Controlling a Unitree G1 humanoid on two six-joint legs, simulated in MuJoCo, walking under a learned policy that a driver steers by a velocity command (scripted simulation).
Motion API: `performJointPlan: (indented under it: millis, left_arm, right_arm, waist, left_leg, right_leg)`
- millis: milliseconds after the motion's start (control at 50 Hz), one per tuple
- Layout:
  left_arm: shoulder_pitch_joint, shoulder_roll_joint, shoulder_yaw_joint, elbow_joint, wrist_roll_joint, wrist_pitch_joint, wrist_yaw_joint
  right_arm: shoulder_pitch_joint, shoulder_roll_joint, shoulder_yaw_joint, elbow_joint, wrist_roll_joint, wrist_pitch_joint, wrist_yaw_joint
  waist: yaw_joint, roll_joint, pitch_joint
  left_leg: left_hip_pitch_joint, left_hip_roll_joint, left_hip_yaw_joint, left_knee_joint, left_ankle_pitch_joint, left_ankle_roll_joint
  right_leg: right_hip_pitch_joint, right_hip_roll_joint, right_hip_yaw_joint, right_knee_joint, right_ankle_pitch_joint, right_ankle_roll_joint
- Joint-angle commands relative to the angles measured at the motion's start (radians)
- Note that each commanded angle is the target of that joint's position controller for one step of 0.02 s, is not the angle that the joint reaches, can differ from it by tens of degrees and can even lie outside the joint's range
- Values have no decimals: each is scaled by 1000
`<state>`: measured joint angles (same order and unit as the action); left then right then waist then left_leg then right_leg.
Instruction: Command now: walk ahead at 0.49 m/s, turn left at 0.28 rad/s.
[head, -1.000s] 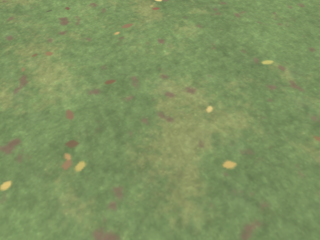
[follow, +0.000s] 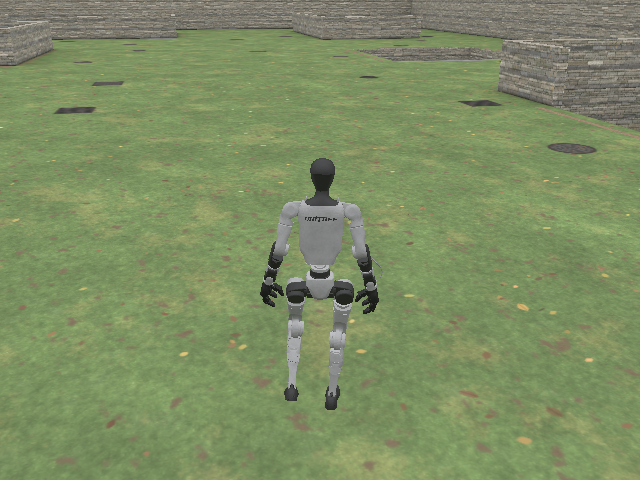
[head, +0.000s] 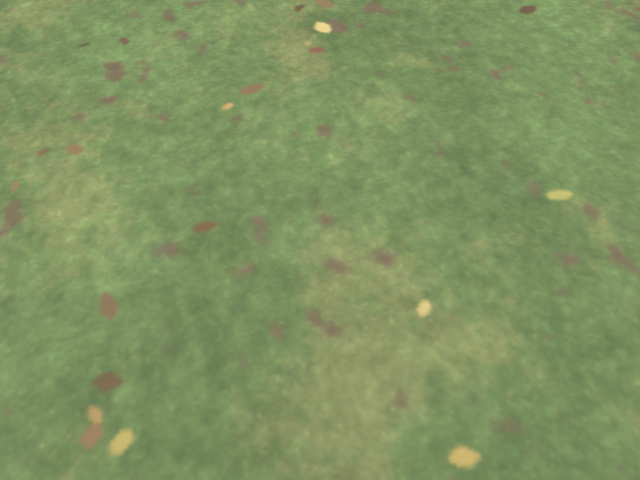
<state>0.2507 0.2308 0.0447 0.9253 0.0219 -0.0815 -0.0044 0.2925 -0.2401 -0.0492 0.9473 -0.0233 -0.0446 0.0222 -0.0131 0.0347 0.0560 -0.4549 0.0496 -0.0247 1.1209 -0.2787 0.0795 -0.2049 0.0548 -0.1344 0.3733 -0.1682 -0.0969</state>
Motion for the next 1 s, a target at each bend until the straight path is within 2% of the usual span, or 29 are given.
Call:
performJointPlan:
  millis: [20, 80, 160, 240, 300, 340, 360, 380, 400, 420, 440, 460, 480, 500, 540, 580, 640, 720, 780, 820, 840, 860, 880, 900, 920, 940, 960, 980, 1000]
  left_arm:
    - [51, 95, 18, -18, -6, -37, 6]
    - [97, 87, 15, 1, -4, -38, 8]
    - [134, 84, 8, 21, -9, -39, 17]
    - [214, 93, 7, 59, -5, -29, 34]
    - [207, 123, 12, 65, 0, -14, 47]
    - [182, 156, 22, 58, 6, 3, 52]
    - [173, 168, 26, 49, 6, 11, 48]
    - [139, 168, 27, 25, 0, 11, 41]
    - [181, 46, 5, -39, -12, 3, 17]
    - [60, 120, 20, -88, -11, -12, 10]
    - [-14, 116, 15, -117, -13, -29, 5]
    - [-8, 118, 13, -113, -16, -39, 5]
    - [5, 118, 16, -101, -8, -33, 8]
    - [22, 111, 15, -103, 12, -12, 7]
    - [37, 89, 12, -109, 29, 26, -1]
    - [-11, 77, 8, -134, 29, 43, -7]
    - [-150, 83, 4, -189, 24, 48, -10]
    - [-285, 87, -5, -240, 14, 42, -16]
    - [-350, 99, -10, -275, 7, 30, -18]
    - [-307, 123, -6, -277, 4, 20, -16]
    - [-236, 142, 1, -259, 2, 15, -11]
    - [-122, 169, 13, -224, 1, 8, -2]
    - [22, 202, 27, -191, 10, -7, 11]
    - [187, 280, 43, -190, 34, -10, 29]
    - [123, 349, 60, -195, 40, 6, 27]
    - [44, 240, 45, -213, 24, 18, 21]
    - [-17, 157, 25, -223, 14, 19, 18]
    - [-40, 125, 16, -216, 17, 17, 14]
    - [-26, 118, 12, -202, 14, 12, 17]
  right_arm:
    - [53, -38, -11, -24, -6, 23, 14]
    - [-58, -36, -12, -59, -2, 27, 20]
    - [-195, -13, 2, -107, -2, 18, 30]
    - [-307, -3, 15, -157, -7, 16, 36]
    - [-270, -24, 6, -160, -10, 17, 32]
    - [-140, -57, -12, -127, -12, 17, 24]
    - [-28, -87, -29, -94, -16, 11, 18]
    - [124, -146, -56, -55, -29, 6, 6]
    - [122, -260, -86, -65, -31, 12, -9]
    - [141, -269, -90, -69, 3, 26, -8]
    - [80, -236, -82, -66, 11, 29, -18]
    - [33, -178, -69, -69, 15, 25, -20]
    - [-15, -143, -59, -74, 14, 18, -23]
    - [-38, -119, -50, -77, 20, 9, -28]
    - [-25, -128, -47, -76, 27, -13, -25]
    - [6, -163, -55, -72, 25, -22, -22]
    - [66, -168, -56, -69, 23, -19, -19]
    - [145, -174, -59, -67, 18, -12, -21]
    - [171, -186, -61, -72, 8, -8, -29]
    - [137, -204, -65, -89, 4, -8, -37]
    - [98, -218, -69, -102, 3, -11, -38]
    - [73, -229, -71, -112, 3, -16, -33]
    - [57, -215, -67, -117, 12, -24, -23]
    - [79, -123, -41, -153, 21, -33, -17]
    - [208, -73, -32, -183, 46, -27, -17]
    - [175, -158, -40, -140, 10, -7, -27]
    - [103, -163, -43, -144, 3, -2, -17]
    - [72, -143, -39, -151, 3, 1, -9]
    - [55, -133, -39, -156, -8, 10, 1]
  waist:
    - [-15, -92, 2]
    - [3, -77, 35]
    - [28, -77, 54]
    - [62, -80, 65]
    - [28, -116, 18]
    - [-35, -145, -61]
    - [-82, -138, -125]
    - [-163, -75, -199]
    - [-87, 162, -277]
    - [-123, 81, -321]
    - [-98, 14, -167]
    - [-55, -53, -94]
    - [-9, -96, -42]
    - [23, -91, -38]
    - [46, -67, -53]
    - [42, -41, -41]
    - [-6, -2, -11]
    - [-68, 26, -18]
    - [-88, 37, -15]
    - [-51, 50, -20]
    - [-12, 56, -37]
    - [39, 42, -89]
    - [115, -17, -170]
    - [158, -140, -337]
    - [50, -396, -392]
    - [33, -186, -248]
    - [33, -84, -126]
    - [21, -64, -74]
    - [17, -104, -53]
  left_leg:
    - [-110, 53, -32, -7, 85, -13]
    - [-222, 56, -22, -92, 196, -27]
    - [-214, 33, 54, -306, 322, -33]
    - [-203, 5, 140, -459, 301, -2]
    - [-104, -68, 194, -500, 171, 53]
    - [43, -131, 210, -515, 58, 106]
    - [186, -153, 188, -568, 41, 137]
    - [422, -78, 58, -650, 22, 192]
    - [752, 238, -438, -666, 54, 342]
    - [793, 295, -732, -816, 42, 407]
    - [688, 278, -561, -847, 87, 360]
    - [555, 241, -466, -868, 183, 312]
    - [446, 186, -377, -879, 294, 268]
    - [375, 142, -312, -888, 375, 250]
    - [322, 98, -253, -892, 472, 239]
    - [284, 67, -224, -905, 481, 226]
    - [295, 39, -228, -913, 445, 187]
    - [394, 37, -258, -872, 470, 157]
    - [458, 60, -299, -822, 522, 148]
    - [449, 75, -329, -781, 546, 118]
    - [411, 70, -330, -735, 607, 96]
    - [380, 44, -323, -626, 685, 76]
    - [305, -24, -271, -423, 633, 52]
    - [176, -91, -185, -128, 286, 33]
    - [-112, -217, -99, 76, -307, 9]
    - [-192, -109, -106, 160, -219, 17]
    - [-182, -74, -90, 133, -117, 12]
    - [-157, -44, -78, 94, -66, 2]
    - [-138, -20, -69, 64, -51, -7]
  right_leg:
    - [33, -291, 209, -280, 47, -72]
    - [79, -275, 123, -292, 118, -55]
    - [120, -250, 13, -273, 276, -25]
    - [256, -278, -48, -216, 479, -16]
    - [348, -299, -94, -68, 868, -1]
    - [361, -313, -111, 156, 1055, -5]
    - [308, -313, -111, 339, 978, -7]
    - [125, -289, -121, 618, 727, 17]
    - [-332, -106, -99, 997, -215, 73]
    - [-517, -10, 129, 1147, -346, 80]
    - [-601, -96, 185, 1085, -232, 69]
    - [-548, -131, 178, 982, -162, 69]
    - [-483, -155, 176, 902, -145, 78]
    - [-417, -164, 177, 854, -144, 98]
    - [-366, -167, 164, 778, -149, 126]
    - [-380, -166, 140, 692, -96, 147]
    - [-435, -159, 126, 531, 32, 162]
    - [-458, -124, 130, 365, 139, 153]
    - [-440, -93, 136, 272, 128, 135]
    - [-333, -78, 155, 194, 86, 112]
    - [-216, -57, 152, 160, 43, 96]
    - [-61, -29, 139, 134, 14, 77]
    - [147, -78, 174, 77, 25, 47]
    - [377, -339, 433, 51, -199, 2]
    - [501, -528, 911, -108, -267, -108]
    - [368, -490, 870, -113, -410, -103]
    - [234, -435, 686, -125, -357, -81]
    - [152, -385, 543, -142, -201, -62]
    - [108, -349, 439, -155, -93, -46]
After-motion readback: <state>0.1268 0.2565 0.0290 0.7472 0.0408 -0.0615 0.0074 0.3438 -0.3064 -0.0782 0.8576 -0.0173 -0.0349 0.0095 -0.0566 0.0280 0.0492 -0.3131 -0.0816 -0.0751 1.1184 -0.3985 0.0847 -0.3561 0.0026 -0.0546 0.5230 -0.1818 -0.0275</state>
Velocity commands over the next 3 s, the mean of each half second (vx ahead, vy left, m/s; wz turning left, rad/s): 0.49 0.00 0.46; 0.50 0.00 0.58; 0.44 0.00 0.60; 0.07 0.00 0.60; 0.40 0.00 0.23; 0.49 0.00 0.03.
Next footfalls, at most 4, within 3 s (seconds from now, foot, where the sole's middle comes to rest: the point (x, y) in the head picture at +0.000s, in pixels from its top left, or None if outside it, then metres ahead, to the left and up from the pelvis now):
0.38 left None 0.35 0.11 -0.78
0.88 right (316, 380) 0.70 0.06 -0.78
1.40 left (168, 358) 0.77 0.40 -0.78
2.04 right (205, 295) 0.94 0.33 -0.78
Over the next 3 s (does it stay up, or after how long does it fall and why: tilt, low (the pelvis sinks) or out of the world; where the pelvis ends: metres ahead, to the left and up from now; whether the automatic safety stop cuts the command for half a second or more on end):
stays up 0.95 0.78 -0.02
